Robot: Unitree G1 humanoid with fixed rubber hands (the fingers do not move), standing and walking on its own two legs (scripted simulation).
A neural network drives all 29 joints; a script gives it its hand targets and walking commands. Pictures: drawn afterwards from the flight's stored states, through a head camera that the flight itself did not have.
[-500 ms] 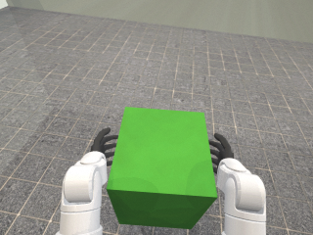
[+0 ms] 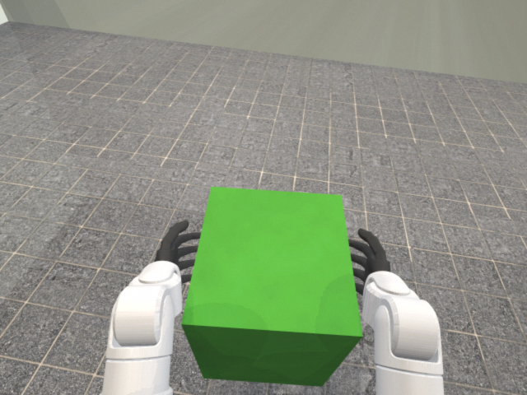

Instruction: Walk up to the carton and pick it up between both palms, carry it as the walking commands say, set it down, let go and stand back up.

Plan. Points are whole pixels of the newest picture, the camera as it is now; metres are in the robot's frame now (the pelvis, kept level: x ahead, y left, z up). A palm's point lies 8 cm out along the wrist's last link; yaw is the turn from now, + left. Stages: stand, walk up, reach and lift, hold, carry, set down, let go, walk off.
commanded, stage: carry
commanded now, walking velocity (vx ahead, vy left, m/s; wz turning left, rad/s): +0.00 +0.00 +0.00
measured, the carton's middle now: (269, 291) +0.30 -0.01 +0.01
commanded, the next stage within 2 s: hold in 1.60 s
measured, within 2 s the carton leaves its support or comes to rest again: neither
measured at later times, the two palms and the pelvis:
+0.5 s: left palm (165, 262) +0.30 +0.15 +0.07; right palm (362, 271) +0.30 -0.14 +0.07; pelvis +0.02 +0.01 -0.01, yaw +1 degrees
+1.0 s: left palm (162, 287) +0.26 +0.15 +0.06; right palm (368, 298) +0.26 -0.14 +0.06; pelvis -0.02 +0.01 -0.01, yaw +0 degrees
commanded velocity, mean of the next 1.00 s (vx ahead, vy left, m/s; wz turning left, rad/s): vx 0.00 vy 0.00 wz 0.00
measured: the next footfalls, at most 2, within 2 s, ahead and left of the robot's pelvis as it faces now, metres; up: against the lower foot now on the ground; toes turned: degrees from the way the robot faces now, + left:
none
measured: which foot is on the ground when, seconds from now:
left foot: down 0.00-1.00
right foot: down 0.00-1.00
